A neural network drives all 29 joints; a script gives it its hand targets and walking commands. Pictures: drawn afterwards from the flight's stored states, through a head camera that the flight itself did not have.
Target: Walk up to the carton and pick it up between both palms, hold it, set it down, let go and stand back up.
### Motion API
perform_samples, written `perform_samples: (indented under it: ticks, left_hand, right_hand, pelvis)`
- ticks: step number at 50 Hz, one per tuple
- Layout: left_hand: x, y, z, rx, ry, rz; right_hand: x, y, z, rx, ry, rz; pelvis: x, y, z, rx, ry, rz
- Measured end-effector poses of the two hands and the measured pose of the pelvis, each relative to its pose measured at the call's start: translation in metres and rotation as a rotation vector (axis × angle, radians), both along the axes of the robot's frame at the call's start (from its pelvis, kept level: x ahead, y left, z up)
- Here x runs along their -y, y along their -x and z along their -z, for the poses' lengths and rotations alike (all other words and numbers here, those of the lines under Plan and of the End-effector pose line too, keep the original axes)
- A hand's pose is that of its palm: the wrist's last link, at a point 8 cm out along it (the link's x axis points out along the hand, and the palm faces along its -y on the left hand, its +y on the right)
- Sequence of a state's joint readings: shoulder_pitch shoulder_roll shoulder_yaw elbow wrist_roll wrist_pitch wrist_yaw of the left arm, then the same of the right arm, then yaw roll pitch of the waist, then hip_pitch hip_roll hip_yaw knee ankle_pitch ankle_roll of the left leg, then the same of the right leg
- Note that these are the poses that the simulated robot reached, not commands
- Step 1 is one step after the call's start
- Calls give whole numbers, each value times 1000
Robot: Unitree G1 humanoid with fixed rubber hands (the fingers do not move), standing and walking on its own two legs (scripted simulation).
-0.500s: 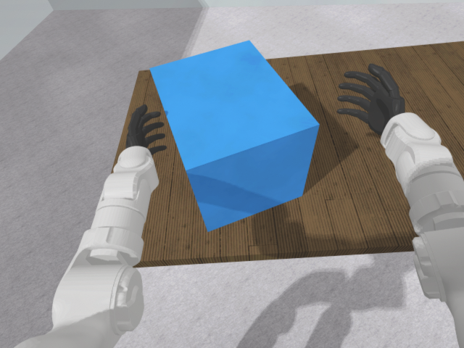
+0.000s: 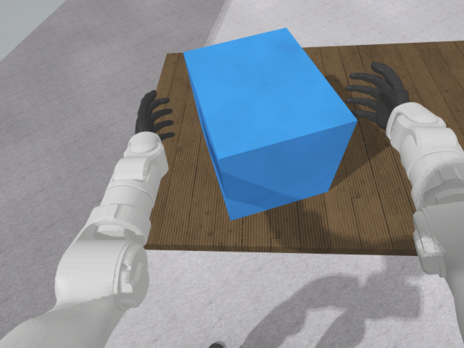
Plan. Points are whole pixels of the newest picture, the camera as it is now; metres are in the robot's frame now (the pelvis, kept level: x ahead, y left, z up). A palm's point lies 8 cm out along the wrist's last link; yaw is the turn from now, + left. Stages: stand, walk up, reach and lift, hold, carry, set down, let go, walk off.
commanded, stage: reach and lift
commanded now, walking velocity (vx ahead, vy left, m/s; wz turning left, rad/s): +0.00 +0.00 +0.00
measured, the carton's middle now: (258, 124) +0.59 +0.03 -0.01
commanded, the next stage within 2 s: none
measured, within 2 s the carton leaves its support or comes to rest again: neither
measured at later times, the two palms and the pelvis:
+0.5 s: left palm (168, 157) +0.47 +0.20 +0.02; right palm (355, 133) +0.55 -0.17 +0.02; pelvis +0.03 -0.01 -0.01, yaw +0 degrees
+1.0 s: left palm (183, 155) +0.49 +0.18 +0.00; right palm (340, 127) +0.58 -0.15 +0.00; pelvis +0.07 -0.04 +0.00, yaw +1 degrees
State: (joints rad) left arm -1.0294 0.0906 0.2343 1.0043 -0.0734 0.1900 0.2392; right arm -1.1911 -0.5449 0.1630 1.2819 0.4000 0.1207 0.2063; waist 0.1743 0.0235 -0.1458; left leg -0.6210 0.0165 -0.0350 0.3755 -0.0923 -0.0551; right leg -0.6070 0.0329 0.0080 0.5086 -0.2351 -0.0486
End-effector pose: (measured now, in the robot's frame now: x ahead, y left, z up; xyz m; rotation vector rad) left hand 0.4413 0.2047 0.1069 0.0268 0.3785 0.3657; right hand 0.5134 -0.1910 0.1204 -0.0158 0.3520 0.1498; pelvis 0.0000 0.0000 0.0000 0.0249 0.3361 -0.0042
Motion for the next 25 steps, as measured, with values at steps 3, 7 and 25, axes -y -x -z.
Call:
perform_samples:
  ticks: [3, 7, 25]
  left_hand:
    - [-3, 3, 8, -2, 1, -10]
    - [-4, 7, 30, -53, 13, -29]
    - [3, -26, 91, -38, 25, -1]
  right_hand:
    - [-2, 5, 13, -15, 10, -2]
    - [-4, 4, 23, -17, 11, -7]
    - [-25, -34, 96, -18, 33, -65]
  pelvis:
    - [-1, 3, 1, -10, 1, 0]
    - [-2, 5, 2, -37, 2, 0]
    - [6, -29, 7, -190, -3, -1]
